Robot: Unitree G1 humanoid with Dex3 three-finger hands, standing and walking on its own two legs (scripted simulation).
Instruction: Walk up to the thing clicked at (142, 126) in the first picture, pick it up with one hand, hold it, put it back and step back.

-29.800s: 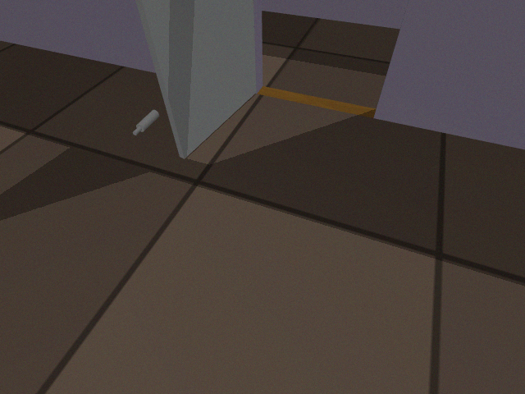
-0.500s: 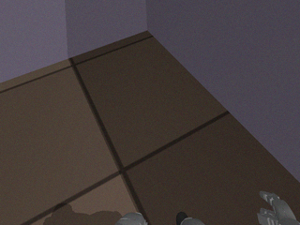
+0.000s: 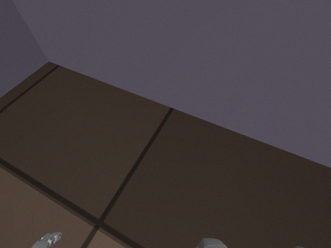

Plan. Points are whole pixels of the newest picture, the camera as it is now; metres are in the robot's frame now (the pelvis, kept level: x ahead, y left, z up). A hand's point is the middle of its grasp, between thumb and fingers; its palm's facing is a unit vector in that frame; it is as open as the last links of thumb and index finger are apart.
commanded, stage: walk up
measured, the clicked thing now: out of the picture -0.37 -1.44 -0.75
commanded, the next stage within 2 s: none
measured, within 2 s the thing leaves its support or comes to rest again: neither
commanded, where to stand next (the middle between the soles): +0.08 -0.02 m, yaw -39 degrees
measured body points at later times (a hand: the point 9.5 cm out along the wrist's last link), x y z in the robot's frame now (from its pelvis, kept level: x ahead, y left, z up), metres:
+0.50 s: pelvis +0.08 +0.00 -0.03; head +0.13 -0.01 +0.41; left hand +0.28 +0.26 -0.14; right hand +0.09 -0.34 -0.13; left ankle +0.18 +0.08 -0.74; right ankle +0.00 -0.13 -0.73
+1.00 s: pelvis +0.04 -0.01 -0.03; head +0.06 -0.06 +0.41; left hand +0.28 +0.23 -0.12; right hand -0.04 -0.35 -0.15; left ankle +0.14 +0.10 -0.69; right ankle +0.01 -0.12 -0.74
